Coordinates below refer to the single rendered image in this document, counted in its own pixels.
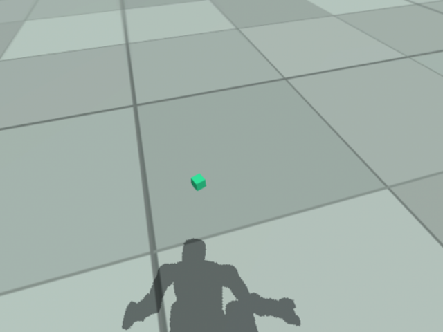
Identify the cube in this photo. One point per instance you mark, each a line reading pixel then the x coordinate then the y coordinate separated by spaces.
pixel 198 182

